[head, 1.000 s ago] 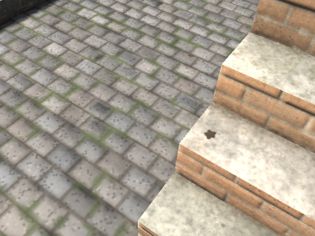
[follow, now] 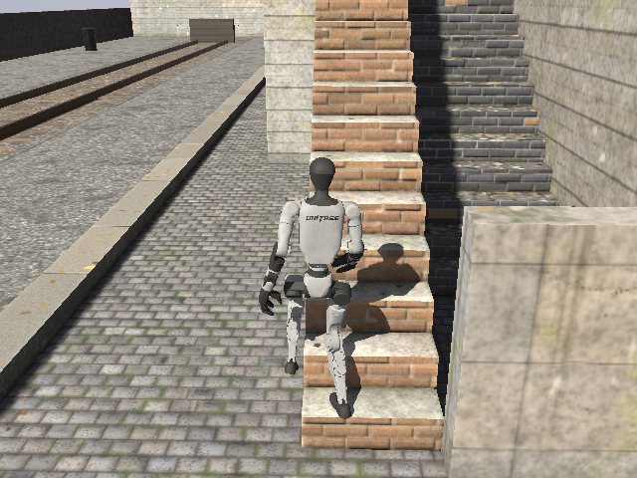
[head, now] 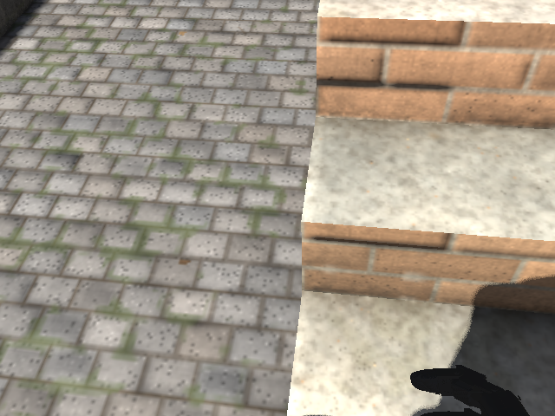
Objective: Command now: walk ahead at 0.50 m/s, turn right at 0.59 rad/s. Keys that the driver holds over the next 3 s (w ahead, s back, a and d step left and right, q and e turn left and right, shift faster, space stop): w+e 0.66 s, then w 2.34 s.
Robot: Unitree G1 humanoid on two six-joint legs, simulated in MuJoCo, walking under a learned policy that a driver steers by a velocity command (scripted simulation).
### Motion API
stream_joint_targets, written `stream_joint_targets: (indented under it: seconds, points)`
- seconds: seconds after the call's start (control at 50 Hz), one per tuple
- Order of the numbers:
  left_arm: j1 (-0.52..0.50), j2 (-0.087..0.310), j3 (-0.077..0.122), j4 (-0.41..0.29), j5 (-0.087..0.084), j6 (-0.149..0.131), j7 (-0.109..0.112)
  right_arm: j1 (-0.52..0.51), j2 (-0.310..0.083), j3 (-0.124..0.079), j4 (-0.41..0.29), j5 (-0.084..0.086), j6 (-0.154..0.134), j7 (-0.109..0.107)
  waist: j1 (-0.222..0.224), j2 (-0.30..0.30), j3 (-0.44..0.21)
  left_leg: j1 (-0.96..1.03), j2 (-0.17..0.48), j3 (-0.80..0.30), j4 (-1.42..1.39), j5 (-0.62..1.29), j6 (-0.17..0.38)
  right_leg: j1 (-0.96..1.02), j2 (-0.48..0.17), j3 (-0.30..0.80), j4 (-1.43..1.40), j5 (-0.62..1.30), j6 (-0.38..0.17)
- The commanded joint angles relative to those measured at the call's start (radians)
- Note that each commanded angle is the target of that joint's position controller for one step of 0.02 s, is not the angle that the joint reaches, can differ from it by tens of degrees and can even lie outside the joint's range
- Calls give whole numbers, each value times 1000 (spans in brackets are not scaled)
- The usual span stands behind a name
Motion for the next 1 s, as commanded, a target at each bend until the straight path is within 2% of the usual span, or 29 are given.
stream_joint_targets:
  seconds: [0.02, 0.04, 0.06, 0.1, 0.12, 0.16, 0.18, 0.24, 0.28, 0.3, 0.32, 0.38, 0.42, 0.48, 0.5, 0.54, 0.6, 0.62, 0.64, 0.68, 0.74, 0.76, 0.8, 0.84, 0.86, 0.88, 0.9, 0.94, 1.0]
  points:
    - [-172, 192, 35, -145, 1, -39, -18, 261, -98, -45, 93, 17, 19, 40, -159, -78, -6, 556, 47, 26, -462, 483, -6, -165, -80, 91, 221, 1254, 11]
    - [-207, 192, 22, -164, 5, -32, -51, 458, -117, -66, 206, 45, 42, 49, -225, -27, 34, 698, 93, 12, -638, 667, -17, -188, -85, 36, 408, 1217, 40]
    - [-299, 241, 23, -171, -59, 3, -80, 662, -75, -55, 315, 48, 79, 65, -366, 113, 65, 684, 242, -43, -1113, 1096, 12, 58, -4, -55, 778, 843, 156]
    - [-400, 73, -53, -372, 44, 104, -154, 504, -12, 8, 402, -27, 87, 129, -140, 359, -53, 1165, 352, -44, -941, 1631, 240, -232, 134, -190, 1247, 12, 159]
    - [-454, 41, -64, -496, -30, 121, -142, 698, 7, 45, 431, -19, 11, 111, -164, 459, -229, 1593, 432, -146, -705, 2091, 298, -592, 150, -291, 1475, -397, 250]
    - [-241, 71, -48, -484, -30, 117, -113, 730, -251, -8, 364, -71, -32, 78, -63, 492, -432, 1731, 417, -120, -349, 2302, 316, -781, 124, -361, 1856, -493, 279]
    - [-522, -72, -28, -277, -126, 96, 9, 745, -202, -81, 428, -20, -4, -11, -266, -4, -216, 1412, 268, 19, -396, 2022, -71, -880, 153, -434, 1510, -390, 134]
    - [-514, -189, -73, -257, -135, 156, -5, 506, -118, -59, 431, 47, 37, -147, -133, 262, -257, 1238, 225, -75, -657, 1362, 29, -611, 41, -428, 941, -157, 157]
    - [-592, -110, -69, -224, -108, 199, 3, 346, -182, -73, 364, 81, 33, -159, -147, 282, -224, 942, 259, -19, -916, 1284, 60, -168, 100, -446, 427, -228, 140]
    - [-590, -50, -44, -203, -57, 201, -5, 418, -136, -45, 369, 88, 33, -165, -167, 281, -231, 919, 166, 138, -935, 1673, -43, -25, 149, -541, 447, -145, 108]
    - [-602, 0, -10, -179, -78, 194, -33, 462, -111, -11, 364, 105, 44, -171, -156, 118, -356, 978, 104, 273, -883, 1705, -188, 31, 191, -589, 574, -29, 92]
    - [-644, -51, -19, -173, -42, 219, -8, 701, -181, -5, 428, 105, 54, -161, -216, 406, -81, 894, 44, 341, -944, 2013, -361, -36, 271, -653, 558, -238, 96]
    - [-661, -58, -18, -193, -50, 226, 6, 723, -177, 7, 399, 87, 94, -158, -221, 363, 41, 790, 86, 319, -892, 1794, -307, -151, 255, -604, 754, -241, 73]
    - [-700, -98, -20, -309, -53, 211, 1, 490, -220, -24, 320, 51, 106, -163, -111, 321, 94, 534, 379, -25, -907, 910, 62, -264, 155, -282, 1352, -81, 66]
    - [-720, -178, -35, -354, -86, 179, 40, 308, -230, -23, 259, 31, 109, -157, -12, 135, 15, 410, 434, -75, -870, 484, 62, -197, -17, -73, 1499, -164, 117]
    - [-741, -131, -51, -351, -81, 145, 55, 254, -177, -32, 130, 63, 167, -177, -133, -70, 95, 317, 263, 19, -930, 206, 93, -242, 36, -200, 1334, -170, 165]
    - [-665, -115, -55, -285, -55, 154, 29, 716, -55, 18, 298, 47, 98, -159, -302, -47, -33, 556, 143, 62, -767, 198, 98, -431, 72, -387, 1392, -9, 72]
    - [-443, -95, -27, -356, -72, 165, 44, 525, -292, -75, 225, 10, 82, -194, -119, 197, -195, 536, 303, -189, -931, -187, 162, -329, -14, -232, 1421, -27, 96]
    - [-346, -28, -3, -342, -50, 194, 52, 279, -365, -103, 160, 38, 69, -201, -7, 180, -210, 385, 343, -158, -1027, -546, 114, -247, -48, -211, 1482, 61, 105]
    - [-286, 134, 51, -344, -47, 254, 23, 2, -320, -93, 21, 61, 70, -189, 39, 107, -126, 180, 285, 51, -1080, -577, 3, -91, -28, -285, 1220, 183, 99]
    - [11, 131, 36, -270, -17, 226, 73, -232, -390, -114, -116, 121, 135, -188, 201, 252, -125, 3, 186, 279, -1072, -680, -61, 141, -32, -298, 819, 102, 70]
    - [175, 147, 28, -189, 12, 208, 75, -281, -367, -131, -147, 120, 129, -171, 248, 181, -89, 145, 171, 250, -900, -671, -50, 50, -62, -263, 456, 47, 6]
    - [174, -29, -41, -68, 35, 167, 73, -333, -42, -74, -235, 114, 127, -123, 128, -200, 16, 216, 120, 177, 50, -748, -5, -315, -188, -175, 37, 77, -123]
    - [-112, -173, -127, -71, 96, 102, -36, -164, 177, -33, -206, 93, 144, -122, -147, -251, 62, -183, -147, -46, 1068, -879, -13, -531, -142, -206, -120, 240, -76]
    - [-306, 11, -85, -157, 37, 99, -94, 208, 138, -46, -122, 82, 156, -125, -359, -238, 107, -219, -217, -225, 1172, -896, -19, -768, -330, 278, -320, 443, -173]
    - [-262, 268, 0, -220, -26, 99, -54, 155, 47, -26, -166, 70, 138, -110, -237, -386, 227, -117, -160, -238, 1276, -799, -26, -1086, -439, 886, -925, -596, -187]
    - [-448, 189, -36, -225, -60, 116, -19, 33, -120, -69, -193, 78, 136, -110, -301, -231, 455, -67, -114, -119, 1308, -613, -69, -1171, -401, 815, -962, -790, -102]
    - [-438, 220, -12, -214, -40, 116, 68, -54, -279, -107, -177, 48, 202, -123, -194, -112, 287, 110, -50, 24, 1210, -433, -147, -1013, -359, 605, -763, -545, -69]
    - [-193, 296, 51, -96, -48, 128, 162, -142, -231, -112, -188, 47, 214, -99, -69, -54, 92, 320, 18, 44, 603, -404, -210, -592, -317, 415, -560, -363, -55]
